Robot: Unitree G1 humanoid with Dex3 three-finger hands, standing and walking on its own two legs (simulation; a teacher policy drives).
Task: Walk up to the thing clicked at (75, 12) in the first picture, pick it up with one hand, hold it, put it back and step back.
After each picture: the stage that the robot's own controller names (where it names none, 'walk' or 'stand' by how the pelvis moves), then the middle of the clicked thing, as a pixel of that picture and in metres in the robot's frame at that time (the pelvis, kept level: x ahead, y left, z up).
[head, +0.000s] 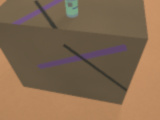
stand; out of the picture +0.88 +0.08 +0.10
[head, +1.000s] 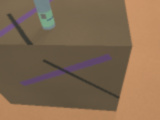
walk; (42, 5) +0.75 +0.22 +0.11
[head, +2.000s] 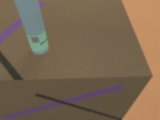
stand; (33, 24) +0.52 +0.20 +0.13
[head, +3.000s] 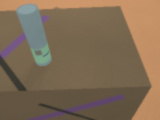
stand; (36, 38) +0.51 +0.20 +0.10
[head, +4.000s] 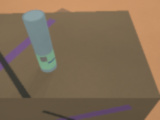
stand; (42, 44) +0.48 +0.18 +0.10
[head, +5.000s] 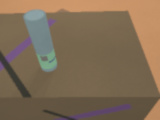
stand; (43, 44) +0.48 +0.18 +0.10
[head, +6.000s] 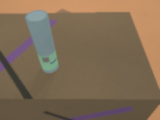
rise first; (44, 45) +0.47 +0.17 +0.10
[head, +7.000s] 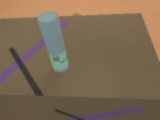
rise first; (55, 45) +0.49 +0.16 +0.10
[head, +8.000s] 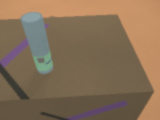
go down; (39, 46) +0.50 +0.16 +0.10
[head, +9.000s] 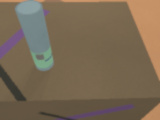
go down; (38, 40) +0.46 +0.15 +0.11
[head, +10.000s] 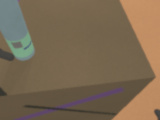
close in; (13, 26) +0.48 +0.17 +0.14
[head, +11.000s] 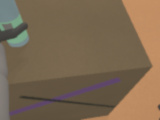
close; (3, 8) +0.53 +0.18 +0.16
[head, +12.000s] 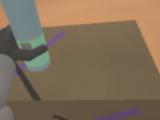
lift; (26, 25) +0.34 +0.15 +0.32
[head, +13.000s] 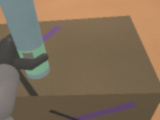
hold; (27, 35) +0.34 +0.16 +0.27
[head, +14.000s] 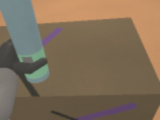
hold; (27, 40) +0.34 +0.16 +0.27
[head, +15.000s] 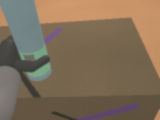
hold; (28, 37) +0.33 +0.14 +0.28
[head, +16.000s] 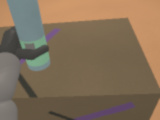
crouch; (29, 27) +0.38 +0.15 +0.28
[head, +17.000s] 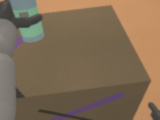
crouch; out of the picture +0.49 +0.13 +0.30
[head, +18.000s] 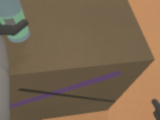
lower; (5, 1) +0.53 +0.16 +0.17
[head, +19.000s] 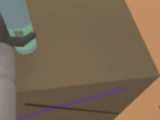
lower; (15, 15) +0.51 +0.16 +0.16
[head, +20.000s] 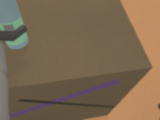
lower; (5, 8) +0.53 +0.17 +0.16
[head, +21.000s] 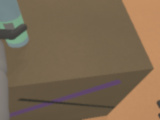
lower; (5, 7) +0.53 +0.17 +0.16
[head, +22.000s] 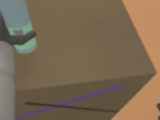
loosen; (15, 14) +0.52 +0.16 +0.16
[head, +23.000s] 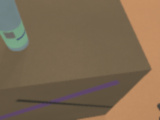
rise; (5, 15) +0.50 +0.17 +0.16
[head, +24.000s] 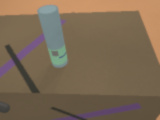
sink last; (54, 39) +0.50 +0.16 +0.12
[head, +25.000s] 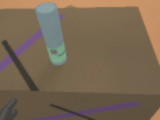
stand; (53, 37) +0.50 +0.15 +0.11
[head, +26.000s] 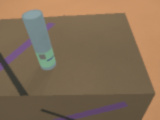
stand; (41, 43) +0.50 +0.19 +0.11
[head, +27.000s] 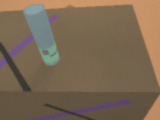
stand; (44, 38) +0.51 +0.17 +0.10
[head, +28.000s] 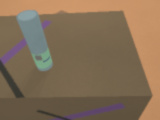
stand; (37, 44) +0.49 +0.20 +0.10
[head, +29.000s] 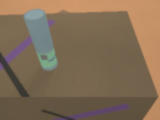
stand; (43, 43) +0.49 +0.17 +0.10
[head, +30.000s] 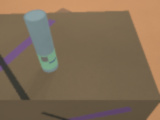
stand; (43, 44) +0.48 +0.17 +0.10
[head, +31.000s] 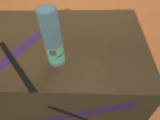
walk; (52, 39) +0.50 +0.14 +0.11
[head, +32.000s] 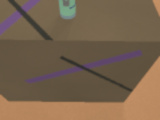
walk; out of the picture +0.68 +0.10 +0.13
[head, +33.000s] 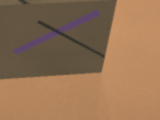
walk; out of the picture +0.97 +0.29 +0.13
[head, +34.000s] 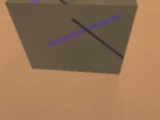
walk; out of the picture +1.20 +0.10 +0.11
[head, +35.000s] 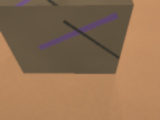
stand; out of the picture +1.11 +0.12 +0.10
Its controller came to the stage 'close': yes
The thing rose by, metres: 0.20
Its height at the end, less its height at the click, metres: +0.00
